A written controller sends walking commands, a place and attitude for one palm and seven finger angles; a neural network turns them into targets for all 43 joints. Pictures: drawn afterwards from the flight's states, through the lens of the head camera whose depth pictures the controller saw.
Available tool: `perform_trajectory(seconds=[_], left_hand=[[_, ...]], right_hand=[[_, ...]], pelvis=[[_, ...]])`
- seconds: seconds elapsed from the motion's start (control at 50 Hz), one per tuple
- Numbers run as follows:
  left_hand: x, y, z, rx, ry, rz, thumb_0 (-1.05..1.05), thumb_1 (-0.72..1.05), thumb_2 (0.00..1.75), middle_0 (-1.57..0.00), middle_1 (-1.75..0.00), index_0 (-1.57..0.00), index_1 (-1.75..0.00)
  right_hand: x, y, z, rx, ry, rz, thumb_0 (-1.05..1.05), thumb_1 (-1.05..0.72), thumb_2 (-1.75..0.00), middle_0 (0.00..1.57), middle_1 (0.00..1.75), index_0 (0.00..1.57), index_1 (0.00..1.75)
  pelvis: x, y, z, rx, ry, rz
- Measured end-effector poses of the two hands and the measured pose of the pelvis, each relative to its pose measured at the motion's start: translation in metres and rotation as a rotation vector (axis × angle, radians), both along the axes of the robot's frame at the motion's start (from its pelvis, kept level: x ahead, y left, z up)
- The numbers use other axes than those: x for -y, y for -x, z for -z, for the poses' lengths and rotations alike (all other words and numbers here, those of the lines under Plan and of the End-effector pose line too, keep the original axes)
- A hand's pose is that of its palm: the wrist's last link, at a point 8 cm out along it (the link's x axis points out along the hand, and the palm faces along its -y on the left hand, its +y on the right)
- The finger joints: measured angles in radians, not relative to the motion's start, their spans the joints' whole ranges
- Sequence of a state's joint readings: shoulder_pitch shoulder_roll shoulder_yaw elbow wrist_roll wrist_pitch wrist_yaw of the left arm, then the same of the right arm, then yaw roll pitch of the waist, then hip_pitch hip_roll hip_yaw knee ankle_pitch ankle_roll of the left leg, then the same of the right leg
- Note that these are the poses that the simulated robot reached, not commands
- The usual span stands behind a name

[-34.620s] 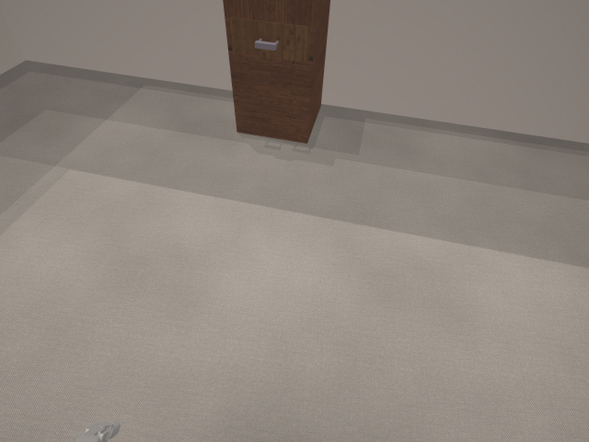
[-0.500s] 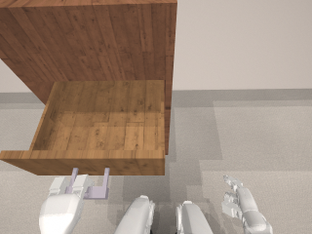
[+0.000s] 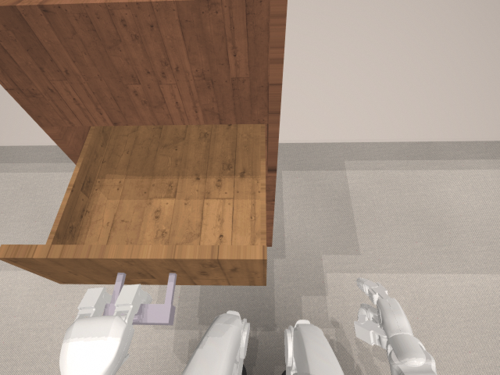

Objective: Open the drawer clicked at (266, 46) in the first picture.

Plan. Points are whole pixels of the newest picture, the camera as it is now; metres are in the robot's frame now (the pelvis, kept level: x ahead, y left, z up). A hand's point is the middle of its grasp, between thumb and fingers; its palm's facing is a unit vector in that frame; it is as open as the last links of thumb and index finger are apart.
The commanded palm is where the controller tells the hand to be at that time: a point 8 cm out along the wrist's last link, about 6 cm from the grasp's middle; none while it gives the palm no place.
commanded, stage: pull the drawer open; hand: left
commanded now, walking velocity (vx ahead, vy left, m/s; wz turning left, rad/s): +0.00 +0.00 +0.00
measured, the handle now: (142, 297) +0.23 +0.21 -0.04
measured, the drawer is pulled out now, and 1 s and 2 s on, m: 0.24 0.25 0.25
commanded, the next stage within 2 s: open the thumb to release the handle in 0.38 s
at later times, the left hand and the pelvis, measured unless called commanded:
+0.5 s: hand (118, 350) +0.15 +0.23 -0.05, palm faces -0.14 -0.14 -0.98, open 6.5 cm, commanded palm +0.14 +0.23 +0.00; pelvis +0.00 +0.00 +0.00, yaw +0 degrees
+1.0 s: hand (113, 349) +0.15 +0.23 -0.05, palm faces -0.10 -0.09 -0.99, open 12.5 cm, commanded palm +0.14 +0.23 +0.00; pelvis -0.01 -0.01 +0.00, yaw +1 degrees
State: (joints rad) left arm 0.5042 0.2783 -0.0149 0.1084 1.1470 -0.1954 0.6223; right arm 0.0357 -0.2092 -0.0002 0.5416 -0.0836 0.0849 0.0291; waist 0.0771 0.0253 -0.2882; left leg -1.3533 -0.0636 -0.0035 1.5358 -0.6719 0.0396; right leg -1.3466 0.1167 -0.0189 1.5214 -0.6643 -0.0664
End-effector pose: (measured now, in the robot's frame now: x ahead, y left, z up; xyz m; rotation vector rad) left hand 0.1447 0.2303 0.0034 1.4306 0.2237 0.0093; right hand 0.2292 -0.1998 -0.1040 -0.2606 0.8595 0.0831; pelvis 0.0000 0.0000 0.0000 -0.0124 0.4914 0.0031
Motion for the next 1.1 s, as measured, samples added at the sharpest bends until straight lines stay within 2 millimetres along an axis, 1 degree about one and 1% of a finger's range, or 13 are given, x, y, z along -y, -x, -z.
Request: perform_trajectory(seconds=[0.3, 0.5, 0.58, 0.64, 0.7, 0.76, 0.98, 1.04, 1.1], left_hand=[[0.001, 0.003, 0.0, -0.006, 0.001, -0.004, 0.02, 0.69, 0.74, -0.29, -1.3, -0.29, -1.23], [0.0, 0.004, 0.0, -0.009, -0.002, -0.001, 0.01, 0.69, 0.74, -0.29, -1.29, -0.29, -1.24], [-0.002, 0.003, 0.002, 0.02, -0.031, 0.034, 0.01, 0.68, 0.76, -0.33, -1.31, -0.3, -1.26], [-0.005, 0.002, 0.002, 0.029, -0.045, 0.014, 0.0, 0.63, 0.76, -0.35, -1.31, -0.33, -1.28], [-0.008, 0.003, 0.001, 0.031, -0.049, -0.029, 0.0, 0.54, 0.73, -0.37, -1.31, -0.35, -1.29], [-0.007, 0.003, 0.001, 0.028, -0.045, -0.049, 0.01, 0.41, 0.68, -0.37, -1.29, -0.35, -1.28], [-0.006, 0.005, 0.001, 0.023, -0.055, -0.021, 0.0, -0.23, 0.42, -0.34, -1.23, -0.32, -1.22], [-0.007, 0.006, 0.001, 0.026, -0.054, -0.022, 0.0, -0.34, 0.37, -0.33, -1.22, -0.31, -1.21], [-0.006, 0.006, 0.001, 0.03, -0.053, -0.024, 0.0, -0.41, 0.34, -0.33, -1.21, -0.31, -1.21]], right_hand=[[0.002, 0.006, -0.001, 0.001, 0.003, 0.009, 0.01, -0.9, -0.9, 0.2, 0.3, 0.2, 0.3], [0.004, 0.005, -0.002, 0.003, 0.007, 0.011, 0.01, -0.9, -0.9, 0.2, 0.3, 0.2, 0.3], [0.006, 0.004, 0.004, -0.002, 0.025, -0.001, 0.01, -0.9, -0.9, 0.21, 0.3, 0.2, 0.3], [0.007, 0.006, 0.009, -0.011, 0.026, -0.004, 0.01, -0.9, -0.9, 0.2, 0.3, 0.2, 0.3], [0.008, 0.009, 0.011, -0.021, 0.024, 0.003, 0.01, -0.9, -0.9, 0.2, 0.3, 0.2, 0.3], [0.009, 0.015, 0.01, -0.031, 0.024, 0.01, 0.01, -0.9, -0.9, 0.2, 0.3, 0.2, 0.3], [0.02, 0.029, 0.003, -0.032, 0.045, 0.044, 0.01, -0.9, -0.9, 0.21, 0.3, 0.2, 0.3], [0.024, 0.032, 0.003, -0.029, 0.051, 0.053, 0.01, -0.9, -0.9, 0.21, 0.3, 0.2, 0.3], [0.025, 0.033, 0.003, -0.025, 0.055, 0.057, 0.01, -0.9, -0.9, 0.21, 0.3, 0.2, 0.3]], pelvis=[[0.001, 0.002, -0.001, 0.004, -0.001, 0.001], [0.001, 0.002, -0.001, 0.002, 0.0, 0.001], [0.002, 0.004, 0.002, -0.002, 0.003, -0.008], [0.002, 0.006, 0.004, -0.002, 0.005, -0.012], [0.003, 0.008, 0.004, 0.0, 0.003, -0.013], [0.005, 0.01, 0.002, 0.004, 0.0, -0.013], [0.009, 0.014, -0.002, 0.023, 0.002, -0.012], [0.009, 0.016, -0.001, 0.027, 0.002, -0.01], [0.008, 0.017, -0.001, 0.029, 0.004, -0.011]])
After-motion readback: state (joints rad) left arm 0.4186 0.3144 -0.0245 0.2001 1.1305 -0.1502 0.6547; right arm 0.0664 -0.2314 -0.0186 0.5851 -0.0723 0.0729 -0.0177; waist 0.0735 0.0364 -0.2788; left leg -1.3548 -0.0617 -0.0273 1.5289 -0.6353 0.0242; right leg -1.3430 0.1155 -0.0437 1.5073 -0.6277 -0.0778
